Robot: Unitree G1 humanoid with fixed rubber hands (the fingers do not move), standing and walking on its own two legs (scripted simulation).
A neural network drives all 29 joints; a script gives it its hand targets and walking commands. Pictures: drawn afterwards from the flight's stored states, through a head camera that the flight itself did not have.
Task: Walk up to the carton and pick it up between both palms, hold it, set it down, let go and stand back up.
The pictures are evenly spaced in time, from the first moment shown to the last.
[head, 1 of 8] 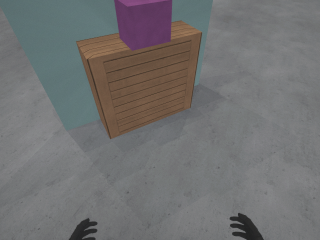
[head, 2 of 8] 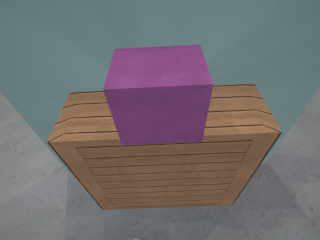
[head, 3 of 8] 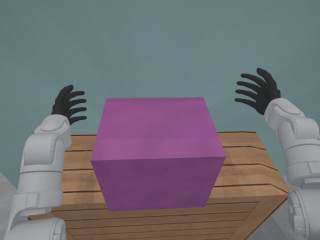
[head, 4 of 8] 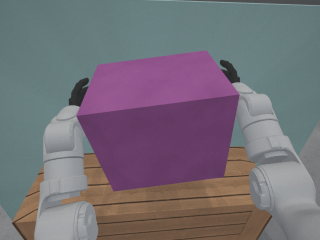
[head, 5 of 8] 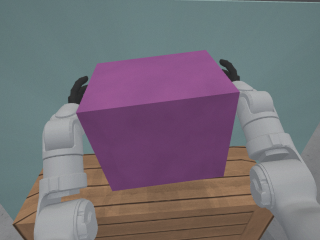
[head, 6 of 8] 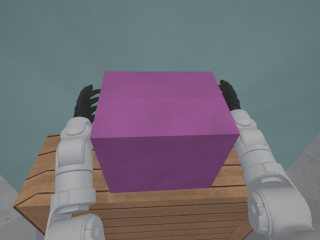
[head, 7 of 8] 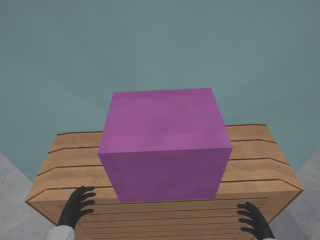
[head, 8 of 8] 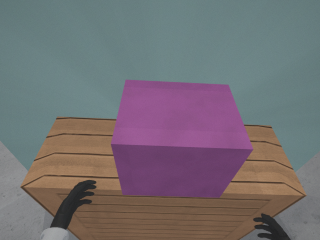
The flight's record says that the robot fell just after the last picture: no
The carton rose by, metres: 0.19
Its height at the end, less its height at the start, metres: +0.00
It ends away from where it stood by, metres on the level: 0.02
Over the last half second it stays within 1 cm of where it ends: yes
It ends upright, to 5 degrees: yes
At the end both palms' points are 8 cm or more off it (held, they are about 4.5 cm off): yes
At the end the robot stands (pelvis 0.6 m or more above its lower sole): yes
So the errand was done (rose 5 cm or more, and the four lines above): yes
